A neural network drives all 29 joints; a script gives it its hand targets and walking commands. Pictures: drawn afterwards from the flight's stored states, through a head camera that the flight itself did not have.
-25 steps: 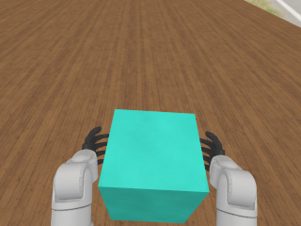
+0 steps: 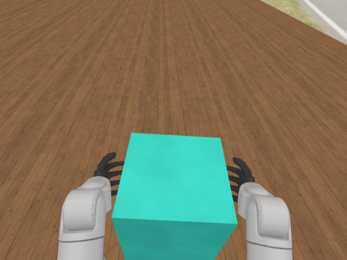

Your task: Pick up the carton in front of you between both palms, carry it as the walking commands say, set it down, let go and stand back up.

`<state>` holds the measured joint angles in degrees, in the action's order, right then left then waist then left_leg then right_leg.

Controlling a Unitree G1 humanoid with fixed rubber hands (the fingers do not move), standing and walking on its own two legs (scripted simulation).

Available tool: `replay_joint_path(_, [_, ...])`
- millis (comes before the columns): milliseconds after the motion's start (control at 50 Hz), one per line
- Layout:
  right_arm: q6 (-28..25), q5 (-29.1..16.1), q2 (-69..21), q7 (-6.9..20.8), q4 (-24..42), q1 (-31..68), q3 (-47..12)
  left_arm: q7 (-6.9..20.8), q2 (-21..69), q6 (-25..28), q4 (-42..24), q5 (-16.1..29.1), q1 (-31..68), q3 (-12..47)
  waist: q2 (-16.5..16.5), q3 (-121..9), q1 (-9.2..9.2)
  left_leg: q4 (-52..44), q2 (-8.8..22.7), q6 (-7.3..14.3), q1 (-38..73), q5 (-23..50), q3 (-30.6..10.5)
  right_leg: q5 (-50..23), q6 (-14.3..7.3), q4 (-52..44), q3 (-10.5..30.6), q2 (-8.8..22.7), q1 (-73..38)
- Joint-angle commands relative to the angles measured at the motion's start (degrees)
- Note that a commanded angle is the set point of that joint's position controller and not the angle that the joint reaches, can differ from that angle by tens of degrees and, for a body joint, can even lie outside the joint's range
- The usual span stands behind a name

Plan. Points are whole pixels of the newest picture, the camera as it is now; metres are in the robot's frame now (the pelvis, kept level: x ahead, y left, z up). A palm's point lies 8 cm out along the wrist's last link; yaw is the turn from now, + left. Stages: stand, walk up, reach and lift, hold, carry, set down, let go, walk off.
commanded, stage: carry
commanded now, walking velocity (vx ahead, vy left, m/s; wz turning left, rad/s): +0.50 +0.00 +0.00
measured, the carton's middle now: (172, 201) +0.28 +0.01 +0.01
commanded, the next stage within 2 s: none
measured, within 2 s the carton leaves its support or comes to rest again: neither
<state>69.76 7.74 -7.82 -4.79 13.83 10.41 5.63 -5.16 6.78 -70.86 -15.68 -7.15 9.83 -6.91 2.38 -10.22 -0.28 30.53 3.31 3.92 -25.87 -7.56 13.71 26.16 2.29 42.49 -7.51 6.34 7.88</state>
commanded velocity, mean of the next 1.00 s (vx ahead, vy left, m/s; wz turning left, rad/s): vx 0.10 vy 0.00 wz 0.00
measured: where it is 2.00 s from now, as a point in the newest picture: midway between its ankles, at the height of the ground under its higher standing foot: outside the picture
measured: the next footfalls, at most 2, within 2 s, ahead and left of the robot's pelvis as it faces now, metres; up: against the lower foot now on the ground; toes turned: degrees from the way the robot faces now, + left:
right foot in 0.40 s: +0.42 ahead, -0.12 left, +0.00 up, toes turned +11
left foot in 0.64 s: +0.39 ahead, +0.10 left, +0.00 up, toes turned -1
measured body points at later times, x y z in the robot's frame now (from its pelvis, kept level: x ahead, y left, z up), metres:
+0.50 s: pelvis +0.28 -0.03 +0.01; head +0.29 -0.05 +0.46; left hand +0.56 +0.12 +0.08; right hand +0.57 -0.18 +0.07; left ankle +0.15 +0.08 -0.68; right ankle +0.38 -0.11 -0.73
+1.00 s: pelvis +0.41 -0.01 +0.01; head +0.37 -0.01 +0.46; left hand +0.67 +0.15 +0.07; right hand +0.68 -0.16 +0.07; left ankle +0.35 +0.09 -0.72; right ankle +0.38 -0.12 -0.72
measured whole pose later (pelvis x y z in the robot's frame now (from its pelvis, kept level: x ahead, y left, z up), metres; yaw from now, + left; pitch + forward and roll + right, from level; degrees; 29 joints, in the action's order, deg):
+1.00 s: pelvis +0.41 -0.01 +0.01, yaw +1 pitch +4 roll +0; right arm 66.5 8.8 -7.5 -4.0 11.0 8.0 5.7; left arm -4.3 7.5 -66.6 -11.1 -8.8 8.1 -5.8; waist 0.0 -9.3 0.0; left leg 30.9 3.4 -0.3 -13.3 -20.6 9.1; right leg 18.5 0.1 31.7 -10.8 4.3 16.0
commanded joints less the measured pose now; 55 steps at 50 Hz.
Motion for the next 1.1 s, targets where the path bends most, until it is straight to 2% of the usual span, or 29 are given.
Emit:
replay_joint_path(0, [0.1,-23.9,-51.9,14.6,2.8,24.4,-37.6,15.6,53.0,-0.2,-2.8,25.2,29.5,42.1,-14.1,-12.5,1.61,-15.4,21.0,9.1,39.3,3.3,-37.0,2.3,-2.0,27.7,5.6,-2.1,36.0])
replay_joint_path(20, [-0.4,-24.7,-53.7,14.8,4.1,25.9,-38.4,15.7,54.3,0.5,-3.1,25.6,29.8,42.0,-8.6,-13.1,1.68,-14.6,19.9,7.6,37.1,5.4,-32.8,-0.1,-2.7,27.9,6.8,-0.2,35.9])
replay_joint_path(40, [-1.0,-25.5,-55.2,14.9,5.6,27.7,-39.2,15.7,55.6,1.2,-3.5,25.7,30.0,42.2,-5.1,-12.6,1.38,-15.9,19.0,5.6,33.2,4.4,-28.5,-3.8,-3.0,24.6,7.5,1.5,34.3])
replay_joint_path(80, [-2.0,-26.7,-56.9,15.3,7.6,29.8,-40.6,15.2,56.8,2.4,-5.3,25.1,30.1,43.0,-7.3,-12.0,0.85,-19.2,16.7,3.5,28.2,-1.1,-21.4,-9.2,-2.5,17.6,6.3,1.6,30.4])
replay_joint_path(140, [-2.4,-27.7,-55.9,15.6,9.6,28.5,-41.3,14.1,57.5,3.4,-6.9,24.3,28.2,43.3,-9.5,-10.6,0.93,-22.4,15.1,4.1,27.6,-2.9,-15.8,-14.3,-1.3,7.9,3.8,1.4,30.2])
replay_joint_path(200, [-2.0,-27.8,-53.3,15.5,11.6,26.7,-41.3,13.2,55.5,3.2,-8.8,23.5,25.9,43.0,-9.5,-8.6,1.07,-21.5,12.7,3.6,29.1,5.6,-10.6,-19.3,-0.9,-3.1,0.8,0.1,29.0])
replay_joint_path(280, [-0.6,-25.7,-49.8,15.0,10.3,22.3,-39.8,13.2,52.1,1.6,-8.6,23.1,23.1,42.4,-11.2,-6.0,1.31,-15.8,10.1,0.9,30.8,27.4,-3.7,-26.2,-1.6,-12.2,-4.1,-3.4,23.2])
replay_joint_path(320, [0.0,-24.5,-48.8,14.8,9.2,21.3,-39.2,13.7,50.8,0.8,-8.0,23.5,23.1,42.1,-12.0,-5.8,1.09,-10.8,8.9,-1.4,30.4,30.2,-1.4,-30.7,-1.9,-16.7,-5.9,-4.9,16.8])
replay_joint_path(340, [0.3,-24.1,-48.4,14.8,8.8,21.5,-39.0,14.0,50.4,0.5,-7.4,23.6,22.8,41.8,-10.7,-6.2,0.27,-5.5,7.7,-3.3,27.9,30.7,0.7,-34.6,-2.0,-21.1,-7.7,-6.2,9.8])
replay_joint_path(360, [0.5,-23.8,-47.9,14.8,8.3,21.5,-38.9,14.3,49.9,0.3,-6.9,23.5,23.1,41.4,-8.8,-7.1,-0.12,0.2,6.2,-5.3,23.7,29.3,1.6,-38.9,-1.9,-23.9,-7.8,-5.7,1.1])
replay_joint_path(380, [0.7,-23.5,-47.0,14.9,8.0,22.1,-38.6,14.6,49.4,-0.1,-6.5,23.4,23.5,41.1,-5.3,-9.8,-0.54,7.8,4.8,-7.4,17.1,15.4,0.7,-52.0,-1.9,-22.2,-0.7,1.6,-8.7])
replay_joint_path(400, [1.3,-24.1,-47.4,14.8,8.2,24.7,-39.6,14.8,49.0,-0.1,-4.6,23.0,23.5,40.3,6.0,-16.1,-0.98,19.7,1.5,-8.5,5.0,-8.3,-2.4,-77.5,-8.6,-14.6,12.6,14.3,-23.3])
replay_joint_path(420, [1.6,-24.7,-48.0,14.7,7.8,24.5,-39.9,14.9,49.3,0.3,-2.2,23.2,21.9,39.1,11.4,-19.6,-1.42,28.2,-2.0,-8.9,-3.3,-25.8,-6.0,-80.2,-15.5,-16.8,19.1,18.3,-29.4])
replay_joint_path(440, [1.3,-24.8,-49.5,14.9,7.4,24.2,-40.1,15.0,51.5,0.9,-2.8,23.5,21.2,39.4,9.2,-19.7,-0.71,29.1,-0.9,-7.9,-3.6,-27.4,-10.0,-70.7,-15.4,-20.3,18.2,17.3,-25.0])
replay_joint_path(460, [0.6,-25.0,-51.4,15.1,8.1,26.2,-40.7,15.2,53.8,1.5,-3.8,24.1,23.0,39.8,7.3,-19.2,-0.62,25.7,0.4,-6.7,-2.7,-27.0,-11.8,-61.5,-13.5,-22.0,15.8,15.8,-22.1])
replay_joint_path(480, [-0.1,-25.4,-52.8,15.1,9.3,27.8,-41.4,15.4,56.0,2.1,-5.0,24.4,24.7,40.3,5.9,-17.0,-0.12,18.2,2.1,-5.9,0.0,-26.0,-12.5,-54.3,-11.2,-24.0,13.0,14.2,-16.1])
replay_joint_path(500, [-0.6,-25.6,-53.8,14.9,10.3,29.5,-42.0,15.5,57.3,2.5,-5.9,24.7,26.2,40.5,5.6,-15.3,0.03,11.8,1.9,-5.6,2.9,-24.6,-11.7,-49.7,-9.4,-25.1,10.1,12.3,-12.2])
replay_joint_path(520, [-1.0,-26.0,-55.2,14.6,10.5,29.7,-42.4,15.6,57.8,2.7,-6.6,25.0,26.9,40.6,6.2,-15.8,0.01,7.5,0.7,-5.4,5.9,-22.5,-10.1,-45.1,-9.1,-25.8,7.7,11.2,-10.2])
replay_joint_path(560, [-1.7,-25.8,-55.6,14.0,11.5,28.5,-42.6,15.6,57.6,3.1,-8.0,25.4,26.1,41.1,6.4,-17.5,-0.37,1.7,0.1,-5.4,10.0,-16.2,-8.1,-40.4,-8.9,-25.5,4.9,10.2,-9.1])
replay_joint_path(600, [-1.8,-25.2,-55.0,13.6,12.7,27.0,-42.5,15.6,56.4,3.2,-9.3,25.5,25.8,41.5,4.9,-18.4,0.05,-6.8,0.9,-5.7,15.6,-3.8,-6.0,-37.1,-7.9,-22.5,1.4,8.6,-6.3])
replay_joint_path(620, [-1.6,-25.1,-54.3,13.6,13.2,26.6,-42.3,15.5,55.7,3.1,-9.6,25.4,25.5,41.6,4.0,-17.8,0.02,-9.7,2.0,-5.9,18.8,2.6,-6.0,-32.5,-6.6,-21.3,0.6,7.4,-3.5])
replay_joint_path(640, [-1.2,-24.9,-53.4,13.6,13.1,26.3,-41.9,15.5,54.8,2.9,-9.1,25.1,24.9,41.4,2.9,-17.0,0.07,-10.7,4.8,-5.9,20.7,5.0,-7.9,-25.9,-5.0,-21.0,0.3,6.6,-0.4])
replay_joint_path(660, [-0.9,-24.4,-52.7,13.7,12.2,26.3,-41.5,15.5,53.9,2.4,-9.0,25.1,25.4,41.5,-1.2,-15.1,-0.18,-9.2,8.4,-5.3,19.4,9.9,-11.3,-22.8,-3.3,-19.7,-0.6,4.6,0.4])
replay_joint_path(680, [-0.4,-23.9,-52.2,13.9,10.6,25.4,-40.9,15.5,53.5,1.8,-8.3,25.1,25.8,41.8,-4.7,-13.4,-0.29,-6.4,8.9,-4.7,18.9,13.1,-11.1,-24.4,-2.4,-19.2,0.4,3.9,1.0])
replay_joint_path(700, [0.1,-23.6,-51.6,14.2,8.6,23.9,-40.3,15.5,52.8,1.3,-6.6,24.7,25.1,41.6,-5.4,-12.5,-0.12,-5.1,8.8,-4.4,18.9,16.0,-10.7,-28.4,-2.1,-17.3,0.7,4.1,1.2])
replay_joint_path(760, [0.5,-22.6,-50.9,14.9,3.2,20.6,-39.0,15.6,51.8,0.5,-2.6,23.4,23.0,41.2,-5.1,-11.2,0.10,-2.8,7.9,-4.3,17.5,26.5,-10.2,-39.5,-1.7,-12.9,1.1,4.2,0.9])
replay_joint_path(820, [-0.2,-22.4,-52.3,15.5,0.8,21.3,-38.8,16.0,53.3,1.1,0.0,22.7,23.3,41.2,-4.9,-11.0,0.19,-1.2,7.5,-4.6,18.0,32.5,-9.6,-42.3,-1.3,-11.2,0.7,3.6,1.8])
replay_joint_path(900, [-2.6,-22.8,-54.5,15.9,1.0,24.1,-40.0,16.3,55.8,3.5,0.4,22.6,25.1,42.0,-4.1,-11.4,0.24,-0.3,7.2,-4.6,17.9,32.3,-9.2,-42.3,-1.4,-10.5,0.8,3.2,1.3])
replay_joint_path(1080, [-10.1,-20.5,-52.8,15.7,0.5,23.3,-40.5,16.1,54.3,11.3,1.7,19.8,23.6,41.7,-2.8,-13.3,0.26,0.5,6.8,-3.8,17.7,23.9,-9.0,-40.3,-2.5,-10.1,1.6,3.7,0.1])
